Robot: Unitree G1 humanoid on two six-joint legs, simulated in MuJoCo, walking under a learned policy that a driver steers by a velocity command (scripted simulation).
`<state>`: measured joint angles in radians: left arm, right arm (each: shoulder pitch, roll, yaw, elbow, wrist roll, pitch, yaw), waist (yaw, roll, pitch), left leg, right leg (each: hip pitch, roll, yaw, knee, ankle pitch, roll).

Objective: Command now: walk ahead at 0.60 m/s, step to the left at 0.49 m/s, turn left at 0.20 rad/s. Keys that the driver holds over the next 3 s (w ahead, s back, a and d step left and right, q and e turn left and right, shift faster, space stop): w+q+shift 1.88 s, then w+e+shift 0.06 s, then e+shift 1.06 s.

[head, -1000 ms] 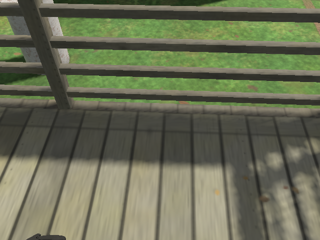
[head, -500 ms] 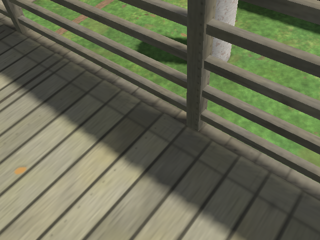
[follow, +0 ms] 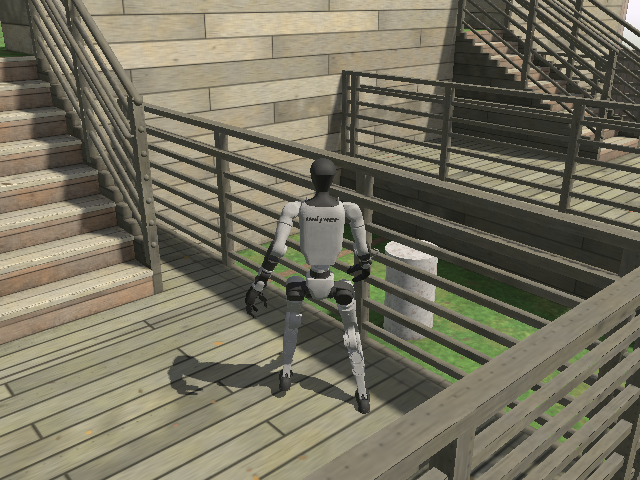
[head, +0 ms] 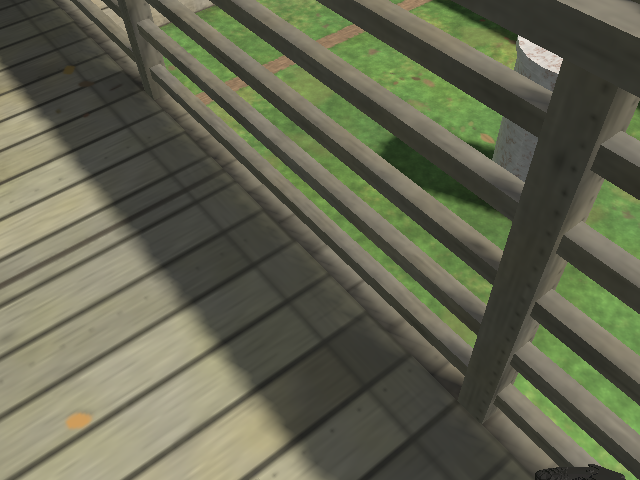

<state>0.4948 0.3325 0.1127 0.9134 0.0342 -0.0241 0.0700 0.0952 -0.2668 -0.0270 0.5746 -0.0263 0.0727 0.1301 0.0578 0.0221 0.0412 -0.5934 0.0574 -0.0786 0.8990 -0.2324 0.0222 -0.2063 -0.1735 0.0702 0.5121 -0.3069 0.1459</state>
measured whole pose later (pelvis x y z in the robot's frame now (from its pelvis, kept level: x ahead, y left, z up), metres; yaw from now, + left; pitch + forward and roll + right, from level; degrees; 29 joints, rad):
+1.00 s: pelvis +0.58 +0.49 +0.01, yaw +46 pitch -1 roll -1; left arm 0.11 0.27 0.00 0.73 0.07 -0.05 -0.01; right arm 0.40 -0.30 -0.05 0.89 0.00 -0.05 0.02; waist -0.03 -0.03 0.07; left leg -0.08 -0.22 -0.12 0.37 -0.25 0.19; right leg -0.65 -0.16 0.06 1.08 -0.25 0.06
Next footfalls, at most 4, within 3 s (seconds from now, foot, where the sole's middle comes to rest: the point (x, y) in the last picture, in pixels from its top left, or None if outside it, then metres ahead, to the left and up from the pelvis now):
0.08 left None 0.18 0.19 -0.76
0.34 right None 0.29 0.05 -0.76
0.76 left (139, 434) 0.57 0.48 -0.76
1.24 right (69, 273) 0.99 0.77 -0.76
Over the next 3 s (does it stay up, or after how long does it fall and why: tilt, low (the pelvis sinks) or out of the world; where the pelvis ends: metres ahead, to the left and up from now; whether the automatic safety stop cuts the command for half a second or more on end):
stays up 0.77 1.65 0.16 its command is cut before an obstacle from the start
